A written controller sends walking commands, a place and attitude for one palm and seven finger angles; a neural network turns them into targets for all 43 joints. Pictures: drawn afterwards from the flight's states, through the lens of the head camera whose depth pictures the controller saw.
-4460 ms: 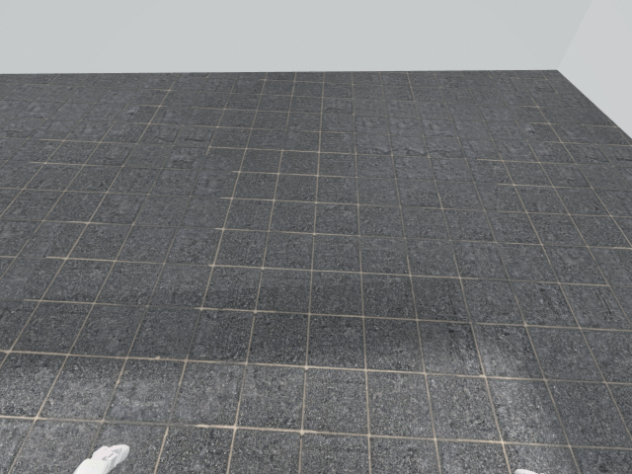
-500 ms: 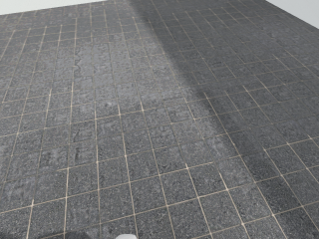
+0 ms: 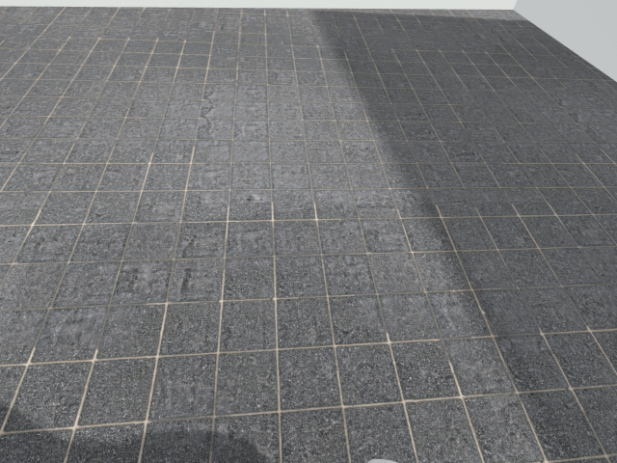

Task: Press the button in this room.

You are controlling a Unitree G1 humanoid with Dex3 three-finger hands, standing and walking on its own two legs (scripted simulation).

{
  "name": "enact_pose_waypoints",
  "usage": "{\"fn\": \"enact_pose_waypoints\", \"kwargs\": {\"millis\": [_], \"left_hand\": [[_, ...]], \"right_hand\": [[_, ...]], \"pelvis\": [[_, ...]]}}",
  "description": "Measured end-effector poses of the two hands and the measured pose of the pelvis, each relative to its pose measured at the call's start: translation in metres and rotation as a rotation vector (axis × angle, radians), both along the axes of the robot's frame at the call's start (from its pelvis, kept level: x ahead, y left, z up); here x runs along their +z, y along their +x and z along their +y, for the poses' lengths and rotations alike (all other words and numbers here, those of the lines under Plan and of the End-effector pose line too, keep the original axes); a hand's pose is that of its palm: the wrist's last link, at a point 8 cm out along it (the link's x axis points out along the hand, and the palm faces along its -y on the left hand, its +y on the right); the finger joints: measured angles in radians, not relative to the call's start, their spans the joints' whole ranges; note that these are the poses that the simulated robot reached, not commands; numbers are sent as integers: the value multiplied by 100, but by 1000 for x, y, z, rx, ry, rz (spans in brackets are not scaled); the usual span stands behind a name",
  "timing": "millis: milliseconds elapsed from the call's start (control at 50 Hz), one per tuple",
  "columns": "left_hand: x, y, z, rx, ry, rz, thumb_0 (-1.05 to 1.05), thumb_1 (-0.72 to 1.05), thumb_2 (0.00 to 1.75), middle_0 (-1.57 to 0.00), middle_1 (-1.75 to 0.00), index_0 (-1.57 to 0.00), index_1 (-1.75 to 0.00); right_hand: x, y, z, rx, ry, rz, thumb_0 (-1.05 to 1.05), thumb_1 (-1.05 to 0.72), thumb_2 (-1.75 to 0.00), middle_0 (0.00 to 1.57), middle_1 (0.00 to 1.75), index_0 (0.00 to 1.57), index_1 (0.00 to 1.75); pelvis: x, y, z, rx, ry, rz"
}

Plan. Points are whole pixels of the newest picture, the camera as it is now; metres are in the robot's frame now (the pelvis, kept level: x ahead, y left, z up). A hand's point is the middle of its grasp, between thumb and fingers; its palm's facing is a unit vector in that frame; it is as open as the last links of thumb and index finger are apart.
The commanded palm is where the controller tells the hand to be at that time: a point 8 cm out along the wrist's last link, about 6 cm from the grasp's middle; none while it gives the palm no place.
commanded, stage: turn or walk to find it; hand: left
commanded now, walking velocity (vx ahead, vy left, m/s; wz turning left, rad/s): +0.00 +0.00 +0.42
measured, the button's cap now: out of the picture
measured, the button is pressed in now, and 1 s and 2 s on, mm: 0 0 0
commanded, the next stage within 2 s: none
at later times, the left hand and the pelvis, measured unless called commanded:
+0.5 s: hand out of the picture +0.00 +0.14 -0.15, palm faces +0.25 -0.93 -0.26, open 7.4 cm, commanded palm none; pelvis -0.04 -0.06 +0.00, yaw +14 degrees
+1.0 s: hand out of the picture -0.14 +0.21 -0.18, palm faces +0.48 -0.84 -0.23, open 7.4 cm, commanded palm none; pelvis -0.09 +0.00 +0.00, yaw +25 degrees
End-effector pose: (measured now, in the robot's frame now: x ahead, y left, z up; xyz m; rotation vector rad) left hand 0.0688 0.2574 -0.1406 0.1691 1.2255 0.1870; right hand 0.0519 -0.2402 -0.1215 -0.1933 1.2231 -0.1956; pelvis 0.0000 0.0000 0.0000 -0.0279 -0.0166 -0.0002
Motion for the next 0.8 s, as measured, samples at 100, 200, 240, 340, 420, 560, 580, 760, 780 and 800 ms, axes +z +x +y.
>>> {"fn": "enact_pose_waypoints", "kwargs": {"millis": [100,200,240,340,420,560,580,760,780,800], "left_hand": [[7,4,-11,2,14,-32,1,91,90,-20,-30,-20,-30],[15,3,-31,9,28,-73,1,90,90,-20,-30,-20,-30],[17,-2,-41,21,36,-90,1,90,90,-20,-30,-20,-30],[24,-35,-63,74,57,-94,1,90,90,-20,-30,-20,-30],[26,-65,-73,134,56,-63,1,90,90,-20,-30,-20,-30],[18,-116,-80,246,33,-18,1,90,90,-20,-30,-20,-30],[16,-125,-79,262,30,-6,1,91,90,-20,-30,-20,-30],[-16,-219,-53,407,-26,132,1,90,90,-20,-30,-20,-30],[-21,-228,-48,424,-31,146,1,90,90,-20,-30,-20,-30],[-24,-236,-43,437,-34,161,1,90,90,-20,-30,-20,-30]], "right_hand": [[-11,-33,-9,-10,18,79,0,-90,-90,21,30,20,30],[-23,-59,-27,-6,38,147,0,-90,-90,21,30,20,30],[-29,-64,-37,3,50,163,0,-90,-90,21,30,20,30],[-37,-60,-58,48,69,169,0,-90,-90,21,30,20,30],[-32,-44,-70,98,65,149,0,-91,-90,20,30,20,30],[-29,-14,-71,209,28,150,0,-91,-90,20,30,20,30],[-29,-8,-68,227,23,148,0,-91,-90,20,30,20,30],[-17,60,1,414,-15,-6,0,-91,-90,20,30,20,30],[-15,65,12,433,-18,-31,0,-91,-90,20,30,20,30],[-12,69,21,451,-16,-52,0,-91,-90,20,30,20,30]], "pelvis": [[-1,-9,-8,42,7,13],[-4,-19,-25,81,18,23],[-7,-23,-34,97,28,27],[-6,-31,-54,152,40,15],[-1,-34,-62,192,55,7],[-3,-41,-61,275,52,5],[-3,-42,-60,284,52,6],[-17,-62,-27,365,20,13],[-19,-65,-23,373,27,11],[-19,-68,-20,374,32,9]]}}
